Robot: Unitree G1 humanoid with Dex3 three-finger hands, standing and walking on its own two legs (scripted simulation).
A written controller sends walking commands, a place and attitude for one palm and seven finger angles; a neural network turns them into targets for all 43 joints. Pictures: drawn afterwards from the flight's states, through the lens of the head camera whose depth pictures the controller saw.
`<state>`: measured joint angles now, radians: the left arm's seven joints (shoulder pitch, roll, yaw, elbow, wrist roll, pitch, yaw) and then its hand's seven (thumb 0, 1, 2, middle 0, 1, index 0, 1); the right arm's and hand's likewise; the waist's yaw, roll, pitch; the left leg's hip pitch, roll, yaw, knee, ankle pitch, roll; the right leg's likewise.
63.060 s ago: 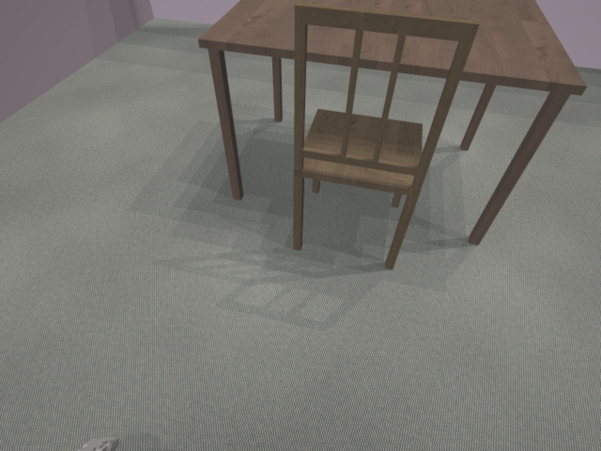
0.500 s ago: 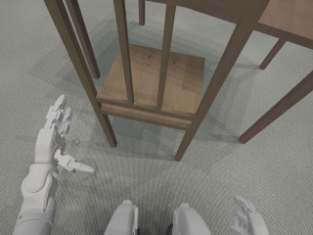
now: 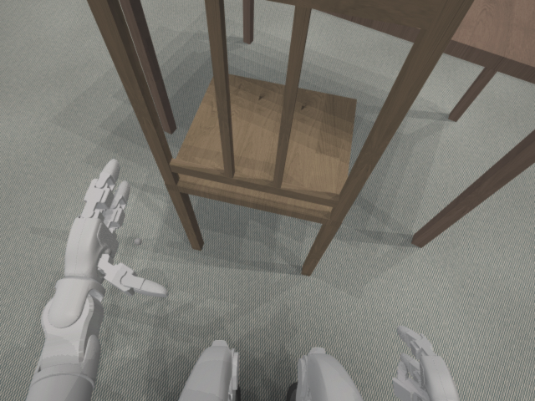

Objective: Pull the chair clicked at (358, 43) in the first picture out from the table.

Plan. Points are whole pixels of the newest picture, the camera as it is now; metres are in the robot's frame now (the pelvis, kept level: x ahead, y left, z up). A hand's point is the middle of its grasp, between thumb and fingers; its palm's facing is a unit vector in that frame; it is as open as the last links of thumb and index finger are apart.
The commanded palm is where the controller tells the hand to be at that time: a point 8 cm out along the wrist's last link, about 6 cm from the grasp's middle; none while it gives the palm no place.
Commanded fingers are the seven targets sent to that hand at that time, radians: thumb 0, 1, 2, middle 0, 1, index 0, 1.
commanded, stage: push the fingers through the gap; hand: left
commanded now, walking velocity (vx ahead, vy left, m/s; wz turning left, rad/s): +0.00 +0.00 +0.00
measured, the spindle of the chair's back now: (224, 109) +0.55 +0.10 +0.06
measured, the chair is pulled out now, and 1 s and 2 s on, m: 0.12 0.12 0.12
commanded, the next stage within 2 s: hook a spindle and tug to test in 1.54 s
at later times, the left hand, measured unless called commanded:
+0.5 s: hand (148, 207) +0.38 +0.20 +0.02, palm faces +0.02 -1.00 -0.05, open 16.9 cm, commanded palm +0.36 +0.24 +0.02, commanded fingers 0.00 -0.50 0.30 -0.06 -0.08 -0.06 -0.08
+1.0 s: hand (149, 181) +0.43 +0.21 +0.02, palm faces +0.02 -1.00 -0.03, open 16.9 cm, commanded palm +0.41 +0.25 +0.02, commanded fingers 0.00 -0.50 0.30 -0.06 -0.08 -0.06 -0.08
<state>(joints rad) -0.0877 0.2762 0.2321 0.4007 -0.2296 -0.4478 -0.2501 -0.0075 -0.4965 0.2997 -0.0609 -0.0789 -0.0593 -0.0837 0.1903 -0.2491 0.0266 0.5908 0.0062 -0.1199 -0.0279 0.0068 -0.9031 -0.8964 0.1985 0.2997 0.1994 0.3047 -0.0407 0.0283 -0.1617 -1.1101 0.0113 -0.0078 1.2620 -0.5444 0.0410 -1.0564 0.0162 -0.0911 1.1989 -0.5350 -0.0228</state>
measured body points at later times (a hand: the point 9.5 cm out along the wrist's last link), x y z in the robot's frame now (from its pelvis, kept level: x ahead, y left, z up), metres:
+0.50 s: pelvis +0.00 +0.00 +0.00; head +0.12 +0.02 +0.43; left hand +0.37 +0.25 +0.02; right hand +0.11 -0.26 -0.11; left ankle +0.02 +0.09 -0.63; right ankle +0.02 -0.11 -0.63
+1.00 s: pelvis +0.00 +0.00 -0.01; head +0.13 +0.02 +0.42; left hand +0.42 +0.26 +0.02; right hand +0.09 -0.26 -0.12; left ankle +0.02 +0.09 -0.63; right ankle +0.02 -0.11 -0.63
